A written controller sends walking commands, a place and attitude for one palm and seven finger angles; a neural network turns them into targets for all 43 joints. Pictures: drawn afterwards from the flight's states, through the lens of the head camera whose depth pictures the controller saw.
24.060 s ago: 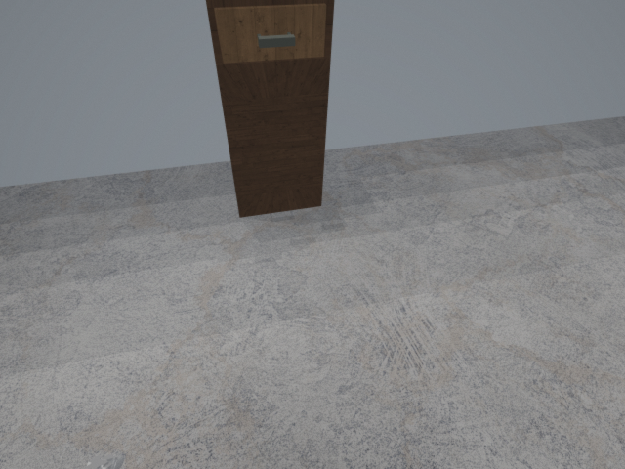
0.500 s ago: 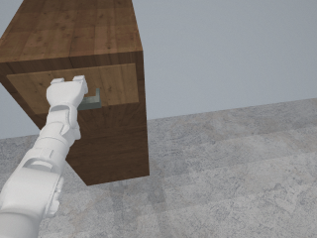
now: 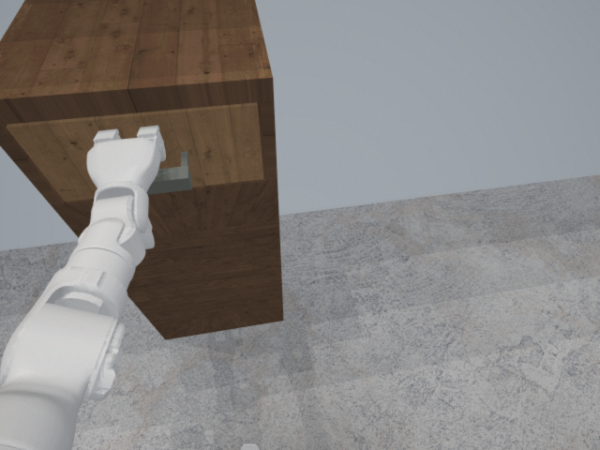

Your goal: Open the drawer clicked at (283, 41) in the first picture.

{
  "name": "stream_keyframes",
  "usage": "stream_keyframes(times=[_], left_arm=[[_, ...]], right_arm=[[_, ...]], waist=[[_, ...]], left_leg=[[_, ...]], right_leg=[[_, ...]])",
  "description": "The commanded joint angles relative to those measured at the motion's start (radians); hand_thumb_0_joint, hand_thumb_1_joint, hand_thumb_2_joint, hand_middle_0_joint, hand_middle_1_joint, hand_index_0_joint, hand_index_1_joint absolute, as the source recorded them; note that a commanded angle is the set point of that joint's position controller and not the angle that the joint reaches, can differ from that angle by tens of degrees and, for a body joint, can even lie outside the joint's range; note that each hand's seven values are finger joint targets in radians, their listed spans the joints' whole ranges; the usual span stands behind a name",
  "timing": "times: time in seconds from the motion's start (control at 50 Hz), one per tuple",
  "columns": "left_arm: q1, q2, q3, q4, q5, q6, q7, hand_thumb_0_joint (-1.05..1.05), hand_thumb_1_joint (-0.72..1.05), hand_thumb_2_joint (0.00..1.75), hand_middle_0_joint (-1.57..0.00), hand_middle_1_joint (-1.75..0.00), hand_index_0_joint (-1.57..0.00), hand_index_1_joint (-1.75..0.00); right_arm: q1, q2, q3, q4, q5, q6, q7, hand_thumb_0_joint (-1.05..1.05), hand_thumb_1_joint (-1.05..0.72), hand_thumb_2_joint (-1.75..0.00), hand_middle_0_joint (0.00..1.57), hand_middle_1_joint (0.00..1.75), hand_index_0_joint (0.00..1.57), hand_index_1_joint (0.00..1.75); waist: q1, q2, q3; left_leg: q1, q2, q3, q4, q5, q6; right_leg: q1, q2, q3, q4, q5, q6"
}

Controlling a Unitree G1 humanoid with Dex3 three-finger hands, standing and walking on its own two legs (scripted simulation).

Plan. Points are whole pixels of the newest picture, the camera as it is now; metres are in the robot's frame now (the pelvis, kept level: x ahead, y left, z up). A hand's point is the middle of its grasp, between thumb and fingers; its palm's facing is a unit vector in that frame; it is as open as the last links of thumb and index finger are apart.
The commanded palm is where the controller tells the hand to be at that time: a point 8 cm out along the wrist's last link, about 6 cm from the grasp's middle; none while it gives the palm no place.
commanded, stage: lower the fingers behind the handle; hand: left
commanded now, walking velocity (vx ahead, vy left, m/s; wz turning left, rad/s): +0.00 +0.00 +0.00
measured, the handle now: (152, 171) +0.52 +0.22 +0.05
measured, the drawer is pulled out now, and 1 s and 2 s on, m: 0.00 0.00 0.00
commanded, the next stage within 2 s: lift the fingers back up to retry in 0.12 s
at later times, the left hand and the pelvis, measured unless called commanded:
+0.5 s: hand (138, 187) +0.47 +0.23 +0.07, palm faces -0.02 -0.03 -1.00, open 13.7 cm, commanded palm +0.45 +0.21 +0.13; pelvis +0.01 +0.00 +0.01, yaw +0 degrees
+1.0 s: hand (130, 162) +0.47 +0.22 +0.12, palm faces +0.00 -0.04 -1.00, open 13.6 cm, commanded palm +0.45 +0.22 +0.18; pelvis +0.04 -0.01 +0.02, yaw +1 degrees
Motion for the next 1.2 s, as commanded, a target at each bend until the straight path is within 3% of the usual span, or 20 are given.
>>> stream_keyframes(times=[0.0, 0.1, 0.14, 0.2, 0.28, 0.4, 0.44, 0.5, 0.54, 0.58, 0.66, 0.7, 0.78, 0.8, 0.86, 0.92, 0.98, 1.02, 1.1, 1.18], left_arm=[[-0.291, 0.185, 0.04, -0.071, -0.006, -0.007, -0.038, 0.0, -0.5, 0.3, -0.3, -1.2, -0.3, -1.2], [-0.298, 0.163, 0.023, -0.09, -0.004, -0.025, -0.037, 0.0, -0.5, 0.3, -0.3, -1.2, -0.3, -1.2], [-0.31, 0.184, 0.04, -0.092, -0.002, -0.027, -0.03, 0.0, -0.5, 0.3, -0.3, -1.2, -0.3, -1.2], [-0.305, 0.158, 0.027, -0.102, -0.005, -0.02, -0.022, 0.0, -0.5, 0.3, -0.3, -1.2, -0.3, -1.2], [-0.374, 0.177, 0.047, -0.212, -0.008, -0.019, -0.007, 0.0, -0.5, 0.3, -0.3, -1.2, -0.3, -1.2], [-0.422, 0.171, 0.044, -0.29, -0.017, -0.018, -0.006, 0.0, -0.5, 0.3, -0.3, -1.2, -0.3, -1.2], [-0.44, 0.201, 0.069, -0.338, -0.014, -0.029, -0.005, 0.0, -0.5, 0.3, -0.3, -1.2, -0.3, -1.2], [-0.442, 0.163, 0.043, -0.395, -0.019, -0.036, -0.009, 0.0, -0.5, 0.3, -0.3, -1.2, -0.3, -1.2], [-0.445, 0.207, 0.076, -0.41, -0.016, -0.04, -0.007, 0.0, -0.5, 0.3, -0.3, -1.2, -0.3, -1.2], [-0.449, 0.195, 0.067, -0.427, -0.017, -0.032, -0.007, 0.0, -0.5, 0.3, -0.3, -1.2, -0.3, -1.2], [-0.432, 0.222, 0.094, -0.549, -0.025, -0.035, -0.009, 0.0, -0.5, 0.3, -0.3, -1.2, -0.3, -1.2], [-0.424, 0.201, 0.079, -0.567, -0.038, -0.021, -0.02, 0.0, -0.5, 0.3, -0.3, -1.2, -0.3, -1.2], [-0.35, 0.259, 0.123, -0.504, -0.044, 0.034, -0.052, 0.0, -0.5, 0.3, -0.3, -1.2, -0.3, -1.2], [-0.376, 0.264, 0.114, -0.508, -0.043, 0.041, -0.064, 0.0, -0.5, 0.3, -0.3, -1.2, -0.3, -1.2], [-0.294, 0.217, 0.08, -0.445, -0.044, 0.059, -0.109, 0.0, -0.5, 0.3, -0.3, -1.2, -0.3, -1.2], [-0.248, 0.216, 0.074, -0.494, -0.053, 0.048, -0.156, 0.0, -0.5, 0.3, -0.3, -1.2, -0.3, -1.2], [-0.264, 0.182, 0.032, -0.464, -0.05, 0.03, -0.189, 0.0, -0.5, 0.3, -0.3, -1.2, -0.3, -1.2], [-0.252, 0.241, 0.084, -0.499, -0.052, 0.002, -0.197, 0.0, -0.5, 0.3, -0.3, -1.2, -0.3, -1.2], [-0.315, 0.241, 0.083, -0.557, -0.047, -0.061, -0.176, 0.0, -0.5, 0.3, -0.3, -1.2, -0.3, -1.2], [-0.317, 0.267, 0.111, -0.558, -0.045, -0.078, -0.134, 0.0, -0.5, 0.3, -0.3, -1.2, -0.3, -1.2]], right_arm=[[0.07, -0.164, -0.054, -0.093, 0.002, -0.026, -0.02, 0.0, -0.9, -0.9, 0.2, 0.3, 0.2, 0.3], [0.074, -0.162, -0.055, -0.104, 0.003, -0.03, -0.018, 0.0, -0.9, -0.9, 0.2, 0.3, 0.2, 0.3], [0.08, -0.164, -0.058, -0.1, 0.003, -0.031, -0.017, 0.0, -0.9, -0.9, 0.2, 0.3, 0.2, 0.3], [0.082, -0.162, -0.061, -0.1, 0.002, -0.033, -0.015, 0.0, -0.9, -0.9, 0.2, 0.3, 0.2, 0.3], [0.072, -0.154, -0.07, -0.099, 0.0, -0.03, -0.011, 0.0, -0.9, -0.9, 0.2, 0.3, 0.2, 0.3], [0.043, -0.151, -0.069, -0.096, 0.004, -0.034, -0.015, 0.0, -0.9, -0.9, 0.2, 0.3, 0.2, 0.3], [0.041, -0.153, -0.073, -0.094, 0.002, -0.037, -0.018, 0.0, -0.9, -0.9, 0.2, 0.3, 0.2, 0.3], [0.026, -0.147, -0.072, -0.097, 0.001, -0.042, -0.017, 0.0, -0.9, -0.9, 0.2, 0.3, 0.2, 0.3], [0.023, -0.15, -0.072, -0.093, 0.0, -0.043, -0.019, 0.0, -0.9, -0.9, 0.2, 0.3, 0.2, 0.3], [0.013, -0.147, -0.07, -0.095, 0.001, -0.044, -0.018, 0.0, -0.9, -0.9, 0.2, 0.3, 0.2, 0.3], [-0.004, -0.145, -0.076, -0.101, -0.003, -0.046, -0.014, 0.0, -0.9, -0.9, 0.2, 0.3, 0.2, 0.3], [-0.016, -0.144, -0.075, -0.099, -0.001, -0.044, -0.012, 0.0, -0.9, -0.9, 0.2, 0.3, 0.2, 0.3], [-0.059, -0.148, -0.062, -0.099, 0.008, -0.026, -0.015, 0.0, -0.9, -0.9, 0.2, 0.3, 0.2, 0.3], [-0.071, -0.148, -0.057, -0.1, 0.011, -0.022, -0.017, 0.0, -0.9, -0.9, 0.2, 0.3, 0.2, 0.3], [-0.085, -0.148, -0.054, -0.107, 0.017, -0.011, -0.017, 0.0, -0.9, -0.9, 0.2, 0.3, 0.2, 0.3], [-0.101, -0.153, -0.054, -0.13, 0.014, 0.003, -0.019, 0.0, -0.9, -0.9, 0.2, 0.3, 0.2, 0.3], [-0.111, -0.15, -0.047, -0.129, 0.02, 0.012, -0.022, 0.0, -0.9, -0.9, 0.2, 0.3, 0.2, 0.3], [-0.116, -0.153, -0.051, -0.139, 0.017, 0.014, -0.027, 0.0, -0.9, -0.9, 0.2, 0.3, 0.2, 0.3], [-0.119, -0.138, -0.052, -0.14, 0.016, 0.007, -0.034, 0.0, -0.9, -0.9, 0.2, 0.3, 0.2, 0.3], [-0.114, -0.136, -0.054, -0.13, 0.016, 0.0, -0.033, 0.0, -0.9, -0.9, 0.2, 0.3, 0.2, 0.3]], waist=[[-0.022, -0.076, -0.193], [-0.026, -0.068, -0.177], [-0.025, -0.071, -0.194], [-0.024, -0.066, -0.218], [-0.01, 0.009, -0.321], [-0.013, 0.019, -0.295], [-0.007, 0.024, -0.327], [-0.003, 0.054, -0.333], [0.003, 0.04, -0.338], [0.005, 0.047, -0.332], [0.028, 0.083, -0.435], [0.024, 0.059, -0.411], [0.047, -0.013, -0.335], [0.04, -0.02, -0.311], [0.05, -0.043, -0.265], [0.058, -0.045, -0.313], [0.04, -0.071, -0.224], [0.056, -0.077, -0.257], [0.053, -0.016, -0.272], [0.051, -0.006, -0.272]], left_leg=[[0.19, 0.015, 0.034, -0.098, 0.099, 0.015], [0.191, 0.016, 0.028, -0.095, 0.074, 0.013], [0.197, 0.018, 0.026, -0.092, 0.082, 0.015], [0.213, 0.018, 0.025, -0.088, 0.098, 0.013], [0.304, 0.02, 0.025, -0.09, 0.176, 0.009], [0.365, 0.023, 0.012, -0.116, 0.218, 0.009], [0.4, 0.025, 0.008, -0.119, 0.259, 0.009], [0.449, 0.025, 0.005, -0.127, 0.308, 0.005], [0.457, 0.025, 0.001, -0.132, 0.34, 0.005], [0.47, 0.023, 0.003, -0.135, 0.368, 0.003], [0.573, 0.027, -0.003, -0.126, 0.534, -0.005], [0.57, 0.028, 0.0, -0.13, 0.557, -0.005], [0.487, 0.01, 0.025, -0.166, 0.476, 0.007], [0.473, 0.009, 0.027, -0.176, 0.453, 0.008], [0.463, 0.006, 0.033, -0.189, 0.452, 0.008], [0.49, 0.003, 0.043, -0.185, 0.494, 0.011], [0.454, 0.001, 0.044, -0.193, 0.418, 0.012], [0.457, -0.003, 0.047, -0.192, 0.421, 0.015], [0.468, -0.006, 0.046, -0.186, 0.403, 0.014], [0.455, -0.008, 0.045, -0.176, 0.4, 0.011]], right_leg=[[0.051, -0.004, -0.047, -0.133, 0.11, -0.022], [0.016, -0.002, -0.05, -0.129, 0.078, -0.023], [0.018, -0.001, -0.049, -0.125, 0.082, -0.023], [0.017, -0.001, -0.052, -0.12, 0.093, -0.024], [0.063, 0.001, -0.05, -0.117, 0.145, -0.028], [0.086, 0.004, -0.056, -0.142, 0.168, -0.03], [0.107, 0.005, -0.055, -0.144, 0.194, -0.031], [0.115, 0.007, -0.065, -0.148, 0.218, -0.034], [0.141, 0.007, -0.063, -0.151, 0.245, -0.034], [0.149, 0.007, -0.065, -0.153, 0.265, -0.035], [0.205, 0.007, -0.064, -0.148, 0.363, -0.036], [0.22, 0.006, -0.068, -0.156, 0.385, -0.032], [0.311, -0.004, -0.056, -0.183, 0.426, -0.031], [0.32, -0.008, -0.055, -0.189, 0.427, -0.03], [0.33, -0.012, -0.054, -0.198, 0.44, -0.032], [0.381, -0.02, -0.043, -0.203, 0.499, -0.029], [0.341, -0.023, -0.043, -0.213, 0.465, -0.024], [0.382, -0.028, -0.031, -0.215, 0.479, -0.026], [0.356, -0.029, -0.027, -0.205, 0.462, -0.028], [0.346, -0.026, -0.028, -0.199, 0.461, -0.029]])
